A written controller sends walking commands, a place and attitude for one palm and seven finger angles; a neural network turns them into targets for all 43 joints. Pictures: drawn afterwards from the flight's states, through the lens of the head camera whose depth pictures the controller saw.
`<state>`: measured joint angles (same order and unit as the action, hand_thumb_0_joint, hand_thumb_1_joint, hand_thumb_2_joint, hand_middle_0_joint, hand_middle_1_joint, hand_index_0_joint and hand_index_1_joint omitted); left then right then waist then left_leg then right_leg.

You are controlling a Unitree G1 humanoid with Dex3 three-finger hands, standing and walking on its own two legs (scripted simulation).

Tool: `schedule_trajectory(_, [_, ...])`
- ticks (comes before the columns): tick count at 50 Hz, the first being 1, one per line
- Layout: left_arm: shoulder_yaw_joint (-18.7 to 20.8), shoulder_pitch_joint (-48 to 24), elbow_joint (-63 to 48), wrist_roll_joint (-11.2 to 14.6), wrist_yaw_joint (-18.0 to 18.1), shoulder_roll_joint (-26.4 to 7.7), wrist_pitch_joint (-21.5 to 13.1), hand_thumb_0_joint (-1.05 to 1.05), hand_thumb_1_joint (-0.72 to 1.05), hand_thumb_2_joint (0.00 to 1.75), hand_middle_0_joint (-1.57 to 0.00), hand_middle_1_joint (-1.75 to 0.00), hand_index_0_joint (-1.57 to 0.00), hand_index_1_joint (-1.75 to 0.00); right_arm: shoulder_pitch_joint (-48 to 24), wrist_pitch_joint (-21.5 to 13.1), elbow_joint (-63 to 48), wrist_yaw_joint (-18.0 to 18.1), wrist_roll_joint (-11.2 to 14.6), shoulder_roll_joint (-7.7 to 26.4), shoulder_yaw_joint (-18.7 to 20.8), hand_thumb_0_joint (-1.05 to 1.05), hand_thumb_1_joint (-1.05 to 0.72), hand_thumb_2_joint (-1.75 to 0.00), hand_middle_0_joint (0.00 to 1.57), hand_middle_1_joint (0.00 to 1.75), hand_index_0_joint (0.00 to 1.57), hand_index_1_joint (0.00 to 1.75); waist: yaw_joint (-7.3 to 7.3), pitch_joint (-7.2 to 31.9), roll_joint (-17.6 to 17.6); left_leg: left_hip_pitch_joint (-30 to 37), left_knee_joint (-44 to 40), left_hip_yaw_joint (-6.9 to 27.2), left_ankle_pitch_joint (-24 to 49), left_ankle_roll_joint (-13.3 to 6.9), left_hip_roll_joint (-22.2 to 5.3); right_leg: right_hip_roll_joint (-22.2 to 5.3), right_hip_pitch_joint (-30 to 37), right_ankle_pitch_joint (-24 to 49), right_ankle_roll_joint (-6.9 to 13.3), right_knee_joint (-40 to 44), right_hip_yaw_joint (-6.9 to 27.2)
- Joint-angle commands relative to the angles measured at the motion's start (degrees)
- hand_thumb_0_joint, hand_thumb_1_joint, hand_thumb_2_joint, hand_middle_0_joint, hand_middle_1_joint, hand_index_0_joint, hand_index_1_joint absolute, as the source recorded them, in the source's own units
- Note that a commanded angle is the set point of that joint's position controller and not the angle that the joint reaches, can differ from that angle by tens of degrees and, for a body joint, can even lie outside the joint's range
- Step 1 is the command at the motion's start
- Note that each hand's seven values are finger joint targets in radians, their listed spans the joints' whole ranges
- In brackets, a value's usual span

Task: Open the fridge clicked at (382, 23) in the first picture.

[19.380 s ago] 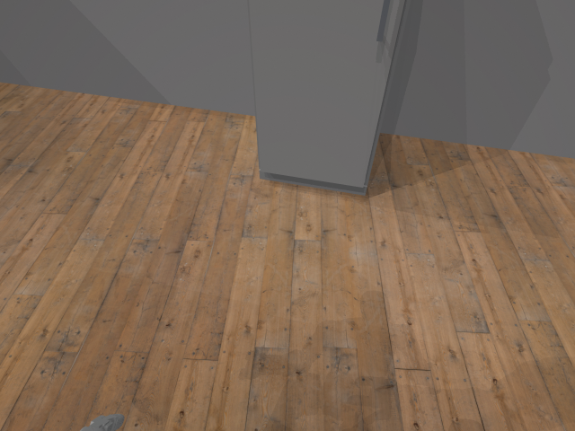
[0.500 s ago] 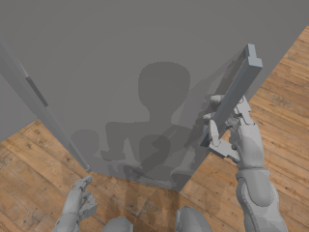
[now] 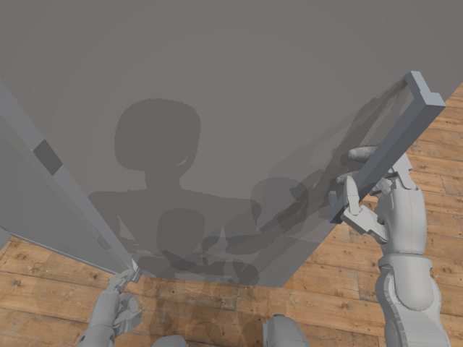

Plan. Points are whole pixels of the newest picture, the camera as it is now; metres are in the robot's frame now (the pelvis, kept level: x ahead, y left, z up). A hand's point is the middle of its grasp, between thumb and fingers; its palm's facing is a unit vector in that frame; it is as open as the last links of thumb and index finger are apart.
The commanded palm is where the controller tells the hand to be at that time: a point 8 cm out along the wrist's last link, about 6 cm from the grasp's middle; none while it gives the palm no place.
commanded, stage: stop walking and hold the door back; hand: right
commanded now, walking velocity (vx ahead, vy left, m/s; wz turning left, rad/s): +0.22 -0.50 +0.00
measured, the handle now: (366, 164) +0.34 -0.15 +0.17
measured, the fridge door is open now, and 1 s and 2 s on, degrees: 75 71 68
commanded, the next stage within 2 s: loosen the grip on the handle in 0.76 s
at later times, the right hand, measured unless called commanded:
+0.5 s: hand (350, 189) +0.31 -0.13 +0.15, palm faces +0.14 +0.97 -0.21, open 5.5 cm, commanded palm +0.29 -0.19 +0.14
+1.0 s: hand (354, 174) +0.33 -0.14 +0.16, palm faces +0.12 +0.99 -0.09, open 6.1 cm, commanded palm +0.29 -0.18 +0.14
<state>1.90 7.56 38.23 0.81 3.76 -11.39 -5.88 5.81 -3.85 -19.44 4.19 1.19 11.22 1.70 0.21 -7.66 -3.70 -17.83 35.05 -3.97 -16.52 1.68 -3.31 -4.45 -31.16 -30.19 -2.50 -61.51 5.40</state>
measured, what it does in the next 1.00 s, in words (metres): walks backwards: right foot, then right foot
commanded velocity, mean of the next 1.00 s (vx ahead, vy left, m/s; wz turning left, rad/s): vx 0.10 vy -0.06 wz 0.00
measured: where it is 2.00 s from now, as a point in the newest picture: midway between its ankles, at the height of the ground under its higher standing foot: outside the picture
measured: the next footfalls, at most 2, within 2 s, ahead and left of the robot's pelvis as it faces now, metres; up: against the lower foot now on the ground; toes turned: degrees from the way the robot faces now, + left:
right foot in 0.32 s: -0.06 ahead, -0.08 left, +0.00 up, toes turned -13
right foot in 0.88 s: -0.04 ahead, -0.12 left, +0.00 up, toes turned -11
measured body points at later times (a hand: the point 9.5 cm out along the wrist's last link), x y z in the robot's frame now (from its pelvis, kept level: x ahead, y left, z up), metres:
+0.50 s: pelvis -0.08 +0.03 +0.01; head -0.06 +0.04 +0.46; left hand +0.09 +0.24 -0.11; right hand +0.30 -0.18 +0.17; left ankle -0.02 +0.14 -0.69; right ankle -0.09 -0.07 -0.72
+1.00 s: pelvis -0.10 +0.02 +0.00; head -0.10 +0.00 +0.45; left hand +0.04 +0.29 -0.08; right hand +0.32 -0.19 +0.16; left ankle -0.02 +0.13 -0.72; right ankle -0.08 -0.11 -0.72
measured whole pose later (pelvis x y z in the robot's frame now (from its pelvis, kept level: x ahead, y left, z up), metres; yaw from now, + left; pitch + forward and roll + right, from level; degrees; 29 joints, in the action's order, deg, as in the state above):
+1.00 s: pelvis -0.10 +0.02 +0.00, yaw -6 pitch +0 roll -2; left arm 1.3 15.1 40.6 1.5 1.8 -15.9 -10.4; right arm -45.7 -9.9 54.0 0.9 0.7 13.4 8.7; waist -4.4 1.3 3.6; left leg -23.2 34.8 -1.7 -12.1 0.0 -3.6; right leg -1.5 -19.1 -13.8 -0.4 -32.5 -5.5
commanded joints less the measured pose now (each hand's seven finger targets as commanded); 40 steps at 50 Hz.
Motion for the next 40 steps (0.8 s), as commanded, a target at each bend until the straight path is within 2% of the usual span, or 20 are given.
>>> schedule_trajectory(1, [-0.3,-5.0,-7.4,-1.0,2.6,-4.2,-1.7,0.0,0.9,0.9,-0.2,-0.3,-0.2,-0.3,-24.8,-5.0,1.2,3.9,0.2,11.6,9.0,0.0,-0.9,-0.9,0.45,1.4,0.45,1.4,0.12,19.6,12.2,15.4,-9.2,12.0,34.0,-10.5,-18.9,2.5,-4.3,0.5,0.2,-12.7,-3.0])
schedule_trajectory(3, [-1.2,-5.1,-8.5,-1.1,3.1,-4.5,-0.1,0.0,0.9,0.9,-0.2,-0.3,-0.2,-0.3,-30.2,-5.7,6.0,3.9,0.8,9.2,6.5,0.0,-0.9,-0.9,0.45,1.4,0.45,1.4,0.38,19.8,15.7,16.0,-10.2,9.0,33.6,-8.2,-18.0,3.6,-0.3,2.7,0.9,-4.0,-5.0])
schedule_trajectory(5, [-1.2,-5.1,-8.6,-1.3,3.0,-5.7,0.9,0.0,0.9,0.9,-0.2,-0.3,-0.2,-0.3,-36.1,-6.0,10.3,3.7,1.0,10.0,6.2,0.0,-0.9,-0.9,0.45,1.4,0.45,1.4,1.09,18.8,18.4,13.1,-14.0,10.8,23.4,-7.5,-18.4,4.4,3.4,4.3,1.4,3.2,-6.6])
schedule_trajectory(11, [-0.9,-3.8,-8.1,-1.0,1.5,-7.0,2.5,0.0,0.9,0.9,-0.2,-0.3,-0.2,-0.3,-49.2,-6.4,21.8,4.0,0.6,11.2,5.9,0.0,-0.9,-0.9,0.45,1.4,0.45,1.4,2.25,20.2,14.5,15.8,-17.7,14.1,6.0,-9.1,-20.0,4.8,8.8,1.7,2.9,22.9,-9.5])
schedule_trajectory(14, [-1.1,-1.3,-7.6,-0.8,0.8,-6.6,3.1,0.0,0.9,0.9,-0.2,-0.3,-0.2,-0.3,-55.7,-7.2,26.7,3.4,0.5,10.8,5.2,0.0,-0.9,-0.9,0.45,1.4,0.45,1.4,0.17,22.9,12.0,10.9,-14.0,9.9,-1.5,-6.2,-15.7,6.0,20.4,8.6,4.0,38.4,-12.2])
schedule_trajectory(15, [-0.8,-0.9,-7.8,-0.9,0.9,-7.3,3.0,0.0,0.9,0.9,-0.2,-0.3,-0.2,-0.3,-58.7,-7.8,27.7,2.9,0.7,9.4,3.8,0.0,-0.9,-0.9,0.45,1.4,0.45,1.4,-0.38,22.9,7.5,5.8,-9.4,6.6,-5.1,-4.0,-11.6,3.4,25.3,8.9,5.5,42.7,-9.7])
schedule_trajectory(17, [-0.1,-1.0,-8.3,-0.4,1.1,-9.6,2.3,0.0,0.9,0.9,-0.2,-0.3,-0.2,-0.3,-62.7,-8.6,30.8,2.7,1.4,6.4,1.4,0.0,-0.9,-0.9,0.45,1.4,0.45,1.4,0.1,18.4,-16.0,-11.0,10.1,-4.6,-11.6,0.1,0.4,-13.8,29.7,6.2,13.1,48.0,11.3])
schedule_trajectory(18, [-0.7,-0.5,-7.9,0.4,0.8,-7.8,2.0,0.0,0.9,0.9,-0.2,-0.3,-0.2,-0.3,-66.6,-8.3,32.4,2.6,0.5,6.9,0.3,0.0,-0.9,-0.9,0.45,1.4,0.45,1.4,-1.14,17.6,-14.7,-13.4,19.5,-0.6,-13.4,-0.8,0.6,-17.0,26.0,3.3,15.8,49.1,17.4])
schedule_trajectory(19, [-0.4,0.0,-7.4,0.7,1.0,-8.1,1.5,0.0,0.9,0.9,-0.2,-0.3,-0.2,-0.3,-69.4,-8.1,34.8,2.3,0.0,7.8,1.0,0.0,-0.9,-0.9,0.45,1.4,0.45,1.4,-1.41,15.4,-9.2,-15.4,21.1,2.0,-10.3,-0.8,-0.9,-16.9,25.3,4.6,17.0,47.2,16.4])
schedule_trajectory(21, [0.2,2.2,-6.5,1.1,1.7,-9.5,1.2,0.0,0.9,0.9,-0.2,-0.3,-0.2,-0.3,-69.7,-7.4,38.1,1.8,0.9,10.3,3.4,0.0,-0.9,-0.9,0.45,1.4,0.45,1.4,-0.25,16.9,0.0,-12.7,15.6,1.2,-8.1,-0.3,-0.4,-13.7,27.4,15.1,15.4,42.7,9.5])
schedule_trajectory(23, [-0.2,2.5,-5.8,1.0,2.0,-9.1,0.9,0.0,0.9,0.9,-0.2,-0.3,-0.2,-0.3,-69.5,-6.8,41.3,0.6,1.6,4.6,-0.7,0.0,-0.9,-0.9,0.45,1.4,0.45,1.4,0.01,17.9,-1.6,-7.2,7.6,-1.6,-6.1,-0.3,1.2,-11.1,28.2,24.3,12.8,39.2,2.5])
schedule_trajectory(26, [-0.6,3.7,-4.7,0.9,2.4,-10.0,0.7,0.0,0.9,0.9,-0.2,-0.3,-0.2,-0.3,-69.4,-6.4,46.0,0.0,1.7,6.7,0.4,0.0,-0.9,-0.9,0.45,1.4,0.45,1.4,-0.14,19.3,-1.6,5.9,-4.9,-2.9,-0.2,-0.8,2.6,-8.2,21.5,22.4,9.3,34.4,-1.5])
schedule_trajectory(27, [-0.8,3.2,-4.6,0.8,2.7,-9.4,0.6,0.0,0.9,0.9,-0.2,-0.3,-0.2,-0.3,-68.5,-6.8,45.9,0.0,1.7,8.3,1.9,0.0,-0.9,-0.9,0.45,1.4,0.45,1.4,0.01,20.4,1.4,11.6,-8.7,0.5,1.7,-1.6,0.6,-7.3,18.0,21.4,8.0,31.0,-3.1])
schedule_trajectory(28, [-0.5,3.7,-4.4,0.6,2.9,-8.9,0.8,0.0,0.9,0.9,-0.2,-0.3,-0.2,-0.3,-67.5,-7.1,46.3,0.4,1.0,11.6,4.4,0.0,-0.9,-0.9,0.45,1.4,0.45,1.4,-0.1,22.1,8.0,17.9,-10.8,10.0,4.2,-4.5,-6.0,-3.8,11.2,18.4,5.9,23.4,-6.5])
schedule_trajectory(29, [-0.4,3.7,-4.5,0.4,3.2,-7.9,1.0,0.0,0.9,0.9,-0.2,-0.3,-0.2,-0.3,-66.4,-7.2,46.9,0.6,0.7,13.5,5.9,0.0,-0.9,-0.9,0.45,1.4,0.45,1.4,-0.04,21.2,15.7,21.1,-13.9,22.6,10.8,-9.1,-14.8,2.3,3.7,6.3,2.8,15.5,-10.1])
schedule_trajectory(30, [0.9,5.0,-4.3,0.6,2.9,-8.8,0.9,0.0,0.9,0.9,-0.2,-0.3,-0.2,-0.3,-64.0,-6.5,49.7,0.3,1.1,15.6,8.0,0.0,-0.9,-0.9,0.45,1.4,0.45,1.4,1.36,20.5,22.5,19.4,-18.4,29.6,4.0,-11.9,-19.1,3.7,0.8,-3.7,1.8,5.8,-5.8])
schedule_trajectory(32, [0.2,3.6,-3.4,0.6,2.6,-8.8,0.1,0.0,0.9,0.9,-0.2,-0.3,-0.2,-0.3,-66.9,-6.6,48.6,0.2,1.7,15.1,8.3,0.0,-0.9,-0.9,0.45,1.4,0.45,1.4,0.68,17.8,19.0,18.4,-17.2,26.3,6.9,-12.9,-18.8,1.8,-1.5,0.7,1.6,-0.1,-1.9])
schedule_trajectory(34, [-0.8,3.9,-2.3,0.1,2.8,-8.2,-0.3,0.0,0.9,0.9,-0.2,-0.3,-0.2,-0.3,-66.6,-8.4,49.0,0.4,0.9,17.4,11.2,0.0,-0.9,-0.9,0.45,1.4,0.45,1.4,0.17,19.8,15.1,15.8,-14.2,14.8,15.7,-10.5,-14.6,1.5,3.4,4.4,1.3,3.7,-4.6])
schedule_trajectory(35, [-0.9,3.9,-2.4,-0.1,3.0,-8.3,-0.2,0.0,0.9,0.9,-0.2,-0.3,-0.2,-0.3,-64.9,-8.6,50.1,0.4,0.8,18.5,12.5,0.0,-0.9,-0.9,0.45,1.4,0.45,1.4,0.23,19.7,16.2,13.6,-14.4,11.7,14.2,-9.2,-13.0,2.0,6.1,5.4,1.4,7.4,-6.1])
schedule_trajectory(40, [-1.0,3.0,-3.2,-0.6,2.8,-8.2,-0.7,0.0,0.9,0.9,-0.2,-0.3,-0.2,-0.3,-66.7,-9.7,47.9,-0.1,1.3,14.4,9.6,0.0,-0.9,-0.9,0.45,1.4,0.45,1.4,-0.07,19.3,15.1,5.2,-16.1,9.0,0.1,-7.0,-9.5,3.8,18.1,13.0,1.5,26.0,-11.5])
